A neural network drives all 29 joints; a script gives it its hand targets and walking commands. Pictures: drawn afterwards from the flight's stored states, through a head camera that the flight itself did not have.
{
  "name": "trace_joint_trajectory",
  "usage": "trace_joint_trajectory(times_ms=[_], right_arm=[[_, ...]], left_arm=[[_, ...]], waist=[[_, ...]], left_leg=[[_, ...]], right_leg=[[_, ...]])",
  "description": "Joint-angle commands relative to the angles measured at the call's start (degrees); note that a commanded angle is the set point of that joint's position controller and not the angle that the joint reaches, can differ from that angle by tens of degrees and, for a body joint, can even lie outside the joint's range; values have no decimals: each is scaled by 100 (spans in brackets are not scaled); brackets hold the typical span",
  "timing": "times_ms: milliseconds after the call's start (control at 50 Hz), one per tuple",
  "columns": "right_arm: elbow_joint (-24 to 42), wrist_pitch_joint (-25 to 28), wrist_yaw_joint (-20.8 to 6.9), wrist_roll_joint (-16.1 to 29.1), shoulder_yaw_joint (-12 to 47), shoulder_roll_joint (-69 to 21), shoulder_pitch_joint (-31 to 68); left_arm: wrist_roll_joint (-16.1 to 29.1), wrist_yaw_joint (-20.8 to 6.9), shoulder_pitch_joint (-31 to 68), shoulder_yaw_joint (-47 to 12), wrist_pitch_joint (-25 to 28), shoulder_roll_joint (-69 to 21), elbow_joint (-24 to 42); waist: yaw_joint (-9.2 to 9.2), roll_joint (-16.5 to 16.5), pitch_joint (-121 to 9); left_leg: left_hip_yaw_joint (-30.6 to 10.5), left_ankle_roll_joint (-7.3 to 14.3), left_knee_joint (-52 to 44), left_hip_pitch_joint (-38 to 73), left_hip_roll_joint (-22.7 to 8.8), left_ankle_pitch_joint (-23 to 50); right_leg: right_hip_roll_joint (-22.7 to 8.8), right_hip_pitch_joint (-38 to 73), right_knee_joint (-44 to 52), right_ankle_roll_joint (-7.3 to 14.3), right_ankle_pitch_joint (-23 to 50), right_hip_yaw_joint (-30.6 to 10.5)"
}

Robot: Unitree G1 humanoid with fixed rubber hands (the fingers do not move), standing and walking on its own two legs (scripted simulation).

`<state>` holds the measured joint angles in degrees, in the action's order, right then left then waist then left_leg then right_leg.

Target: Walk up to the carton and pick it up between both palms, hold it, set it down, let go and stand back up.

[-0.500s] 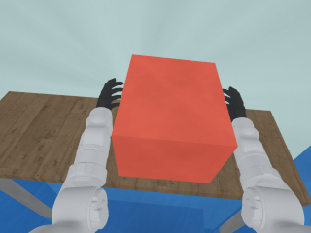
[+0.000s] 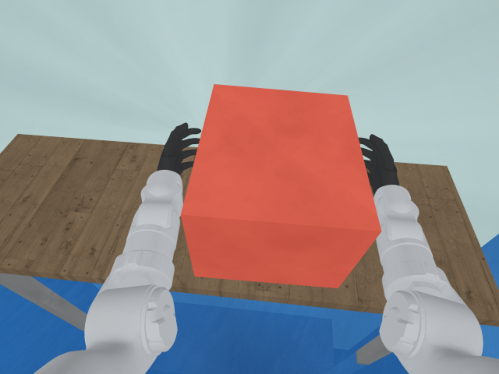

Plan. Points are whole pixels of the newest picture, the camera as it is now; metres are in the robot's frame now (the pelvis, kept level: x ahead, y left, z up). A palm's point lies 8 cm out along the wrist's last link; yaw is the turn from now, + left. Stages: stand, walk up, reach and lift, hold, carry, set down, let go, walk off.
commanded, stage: set down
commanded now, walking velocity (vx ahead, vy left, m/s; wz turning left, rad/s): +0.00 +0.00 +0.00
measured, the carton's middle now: (273, 182) +0.43 -0.04 +0.04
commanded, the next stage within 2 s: none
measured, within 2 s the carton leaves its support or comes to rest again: rests again in 0.90 s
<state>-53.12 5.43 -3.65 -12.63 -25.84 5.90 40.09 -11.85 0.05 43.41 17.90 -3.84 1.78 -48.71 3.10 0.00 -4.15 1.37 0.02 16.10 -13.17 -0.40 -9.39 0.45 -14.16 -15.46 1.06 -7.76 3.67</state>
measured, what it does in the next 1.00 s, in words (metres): stands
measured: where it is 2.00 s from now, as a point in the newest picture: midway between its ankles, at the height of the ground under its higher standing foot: outside the picture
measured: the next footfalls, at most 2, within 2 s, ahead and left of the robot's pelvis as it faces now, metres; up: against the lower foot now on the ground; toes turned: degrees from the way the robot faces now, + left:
none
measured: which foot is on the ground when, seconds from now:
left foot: down 0.00-1.00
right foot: down 0.00-1.00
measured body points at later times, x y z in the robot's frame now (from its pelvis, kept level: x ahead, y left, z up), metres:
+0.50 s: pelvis +0.00 +0.00 +0.00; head +0.03 +0.01 +0.45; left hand +0.43 +0.13 +0.07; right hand +0.39 -0.23 +0.07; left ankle -0.02 +0.12 -0.75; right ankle -0.01 -0.10 -0.75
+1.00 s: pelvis +0.00 +0.00 +0.00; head +0.04 +0.01 +0.45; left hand +0.43 +0.13 +0.07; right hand +0.39 -0.23 +0.07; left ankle -0.02 +0.12 -0.75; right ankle -0.01 -0.10 -0.75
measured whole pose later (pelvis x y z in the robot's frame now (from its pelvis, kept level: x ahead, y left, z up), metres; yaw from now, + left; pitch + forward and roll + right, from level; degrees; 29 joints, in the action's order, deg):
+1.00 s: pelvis +0.00 +0.00 +0.00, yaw -1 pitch +9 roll +0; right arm -57.6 13.0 -5.0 -16.0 -29.7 5.1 40.7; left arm -14.8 1.3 43.4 20.9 6.6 2.0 -57.6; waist 3.4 -0.3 -5.5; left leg 2.4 0.3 18.2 -17.4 -0.6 -10.0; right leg 0.2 -18.3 -16.5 1.2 -7.4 4.4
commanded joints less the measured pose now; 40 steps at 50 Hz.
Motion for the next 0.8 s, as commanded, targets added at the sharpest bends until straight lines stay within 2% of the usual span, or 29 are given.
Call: trace_joint_trajectory(times_ms=[0, 60, 160, 200, 240, 320, 380, 460, 680, 780], right_arm=[[822, 737, -488, 26, 1581, -2473, 3110], [720, 854, -428, 105, 1670, -2455, 2998], [701, 1095, -420, 300, 1958, -2473, 2916], [667, 1184, -428, 376, 2042, -2436, 2915], [567, 1225, -419, 440, 2099, -2383, 2858], [391, 1200, -368, 411, 2044, -2314, 2777], [331, 1199, -349, 296, 1887, -2325, 2810], [202, 1218, -373, 155, 1614, -2323, 2855], [129, 1001, -608, -385, 891, -2395, 2970], [8, 934, -680, -519, 761, -2382, 2851]], left_arm=[[23, -266, 2986, -1388, 452, -2766, 753], [-28, -274, 2781, -1433, 480, -2767, 681], [6, -171, 2651, -1652, 675, -2890, 848], [54, -113, 2628, -1763, 768, -2904, 842], [53, -69, 2580, -1827, 841, -2892, 854], [-35, -121, 2488, -1583, 903, -2738, 559], [-37, -152, 2658, -1494, 985, -2679, 415], [-20, -141, 2885, -1471, 1128, -2692, 288], [-274, -110, 3150, -952, 1198, -2568, -246], [-314, -135, 3077, -867, 1164, -2569, -334]], waist=[[192, 122, -3092], [213, 50, -2908], [143, -116, -3108], [131, -151, -3159], [134, -157, -3118], [141, 99, -2764], [195, 170, -2584], [273, 70, -2732], [114, -86, -2468], [123, -97, -2441]], left_leg=[[93, -244, 325, 1055, -5, 1988], [83, -288, 406, 971, 9, 2198], [28, -354, 514, 968, -14, 2701], [-7, -386, 600, 1051, -39, 2877], [-19, -377, 617, 1028, -38, 2876], [16, -215, 395, 511, -3, 2129], [25, -181, 254, 322, -3, 1673], [28, -233, 266, 528, -32, 1490], [84, -133, 23, 492, -107, 347], [86, -145, 103, 699, -128, 538]], right_leg=[[56, 1402, -435, -385, 3253, 240], [55, 1555, -481, -368, 3532, 222], [76, 1593, -587, -319, 3919, 241], [94, 1515, -561, -266, 3863, 227], [96, 1486, -536, -248, 3820, 213], [5, 1782, -539, -318, 3739, 105], [-42, 1768, -506, -348, 3454, 86], [-27, 1342, -410, -285, 2930, 126], [-55, 473, -120, -173, 928, 227], [-42, 227, -99, -171, 883, 267]])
